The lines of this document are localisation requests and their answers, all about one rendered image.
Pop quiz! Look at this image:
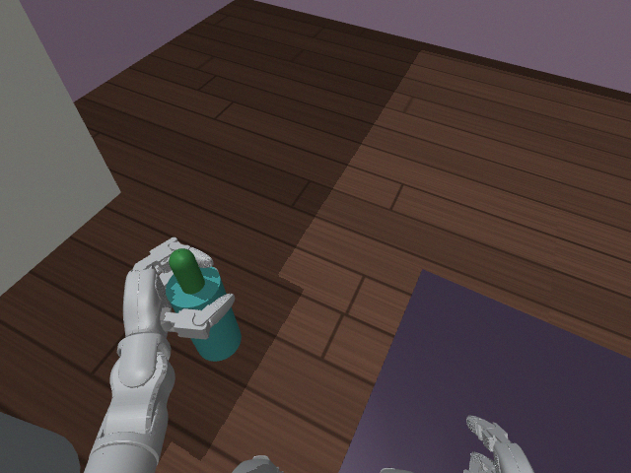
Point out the right robot hand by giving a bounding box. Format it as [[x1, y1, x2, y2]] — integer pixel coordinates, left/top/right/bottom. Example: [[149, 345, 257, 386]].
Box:
[[463, 415, 534, 473]]

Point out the left robot hand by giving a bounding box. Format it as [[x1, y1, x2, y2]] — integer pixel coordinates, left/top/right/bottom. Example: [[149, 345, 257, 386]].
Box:
[[123, 237, 235, 340]]

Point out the left robot arm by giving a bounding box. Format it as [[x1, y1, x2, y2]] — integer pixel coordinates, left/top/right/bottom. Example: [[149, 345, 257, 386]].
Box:
[[84, 332, 175, 473]]

